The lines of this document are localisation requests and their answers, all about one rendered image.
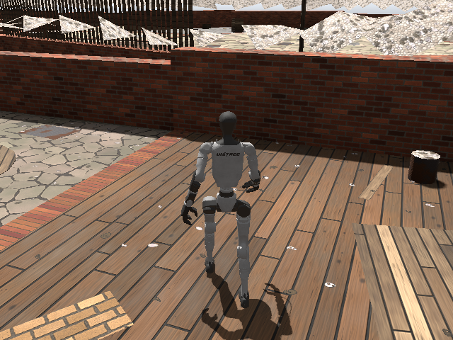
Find robot right forearm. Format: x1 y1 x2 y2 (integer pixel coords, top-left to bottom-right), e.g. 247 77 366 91
251 170 260 187

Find robot torso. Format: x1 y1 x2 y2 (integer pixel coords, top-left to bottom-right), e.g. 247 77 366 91
211 139 244 213

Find right robot hand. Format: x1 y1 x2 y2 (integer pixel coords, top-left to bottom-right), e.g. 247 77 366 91
242 180 259 193

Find robot left forearm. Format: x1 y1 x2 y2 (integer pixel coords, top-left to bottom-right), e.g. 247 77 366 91
184 171 201 207

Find left robot hand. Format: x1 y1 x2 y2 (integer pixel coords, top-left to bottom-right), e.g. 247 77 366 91
181 205 197 225

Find robot left thigh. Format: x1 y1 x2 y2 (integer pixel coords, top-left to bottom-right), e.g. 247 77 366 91
202 196 217 234

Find robot left upper arm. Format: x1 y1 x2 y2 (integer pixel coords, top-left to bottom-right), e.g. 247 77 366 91
194 142 213 183

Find robot right upper arm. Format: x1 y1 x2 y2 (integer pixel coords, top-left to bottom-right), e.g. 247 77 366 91
242 142 260 180

